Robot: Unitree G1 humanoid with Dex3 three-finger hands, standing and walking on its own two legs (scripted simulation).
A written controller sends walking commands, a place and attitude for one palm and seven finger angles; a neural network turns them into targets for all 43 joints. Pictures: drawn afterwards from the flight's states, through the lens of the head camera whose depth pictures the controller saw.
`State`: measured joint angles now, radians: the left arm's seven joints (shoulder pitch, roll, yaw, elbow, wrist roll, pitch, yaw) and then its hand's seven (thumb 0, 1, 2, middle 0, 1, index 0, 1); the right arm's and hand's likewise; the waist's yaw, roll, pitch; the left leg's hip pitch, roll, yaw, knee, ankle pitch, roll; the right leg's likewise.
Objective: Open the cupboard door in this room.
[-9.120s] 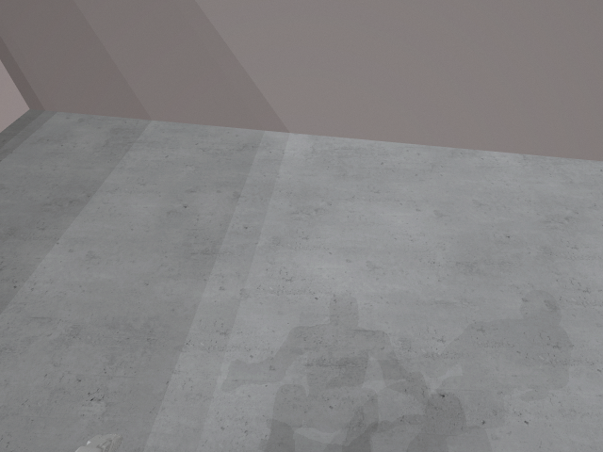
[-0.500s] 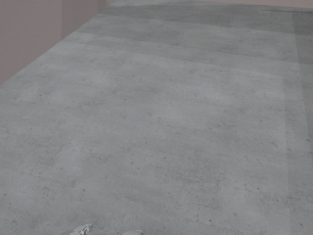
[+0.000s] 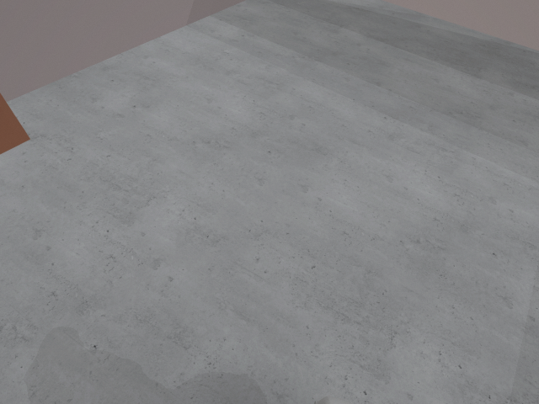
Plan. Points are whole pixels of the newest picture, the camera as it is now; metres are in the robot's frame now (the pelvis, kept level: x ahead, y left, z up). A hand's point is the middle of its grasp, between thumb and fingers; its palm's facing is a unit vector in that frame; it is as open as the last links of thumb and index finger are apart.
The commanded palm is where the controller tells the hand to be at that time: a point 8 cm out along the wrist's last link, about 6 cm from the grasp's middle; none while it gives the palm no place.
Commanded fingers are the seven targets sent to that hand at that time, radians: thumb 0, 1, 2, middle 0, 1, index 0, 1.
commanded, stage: turn or walk to find it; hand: left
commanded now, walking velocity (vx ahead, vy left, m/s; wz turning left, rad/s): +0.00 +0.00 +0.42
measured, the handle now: out of the picture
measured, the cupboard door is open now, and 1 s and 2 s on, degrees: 0 0 0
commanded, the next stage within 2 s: stand and wait in 0.90 s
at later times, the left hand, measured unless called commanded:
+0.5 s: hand out of the picture +0.02 +0.16 -0.14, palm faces +0.22 -0.94 -0.26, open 7.3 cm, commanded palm none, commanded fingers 0.00 0.90 0.90 -0.20 -0.30 -0.20 -0.30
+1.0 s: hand out of the picture -0.07 +0.22 -0.16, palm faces +0.43 -0.86 -0.26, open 7.3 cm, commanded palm none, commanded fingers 0.00 0.90 0.90 -0.20 -0.30 -0.20 -0.30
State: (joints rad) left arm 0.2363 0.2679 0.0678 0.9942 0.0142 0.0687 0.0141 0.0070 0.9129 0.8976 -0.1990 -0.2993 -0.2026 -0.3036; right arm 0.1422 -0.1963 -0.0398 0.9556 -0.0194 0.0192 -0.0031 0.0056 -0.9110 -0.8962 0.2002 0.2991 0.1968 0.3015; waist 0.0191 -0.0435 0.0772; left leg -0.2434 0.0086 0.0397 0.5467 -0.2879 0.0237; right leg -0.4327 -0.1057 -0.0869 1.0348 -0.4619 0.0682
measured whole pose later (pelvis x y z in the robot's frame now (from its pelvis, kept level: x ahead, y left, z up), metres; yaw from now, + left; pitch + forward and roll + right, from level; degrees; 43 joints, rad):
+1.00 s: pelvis -0.05 -0.01 +0.01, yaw +24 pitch -1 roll +0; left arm 0.19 0.25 0.06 0.96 0.01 0.05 0.01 0.01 0.91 0.90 -0.20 -0.30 -0.20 -0.30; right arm 0.16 -0.18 -0.04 0.97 -0.02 0.02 -0.01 0.01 -0.91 -0.90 0.20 0.30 0.20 0.30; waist 0.00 -0.01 0.06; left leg -0.23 -0.01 0.00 0.46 -0.23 0.02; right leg -0.41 -0.08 -0.04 0.94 -0.44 0.08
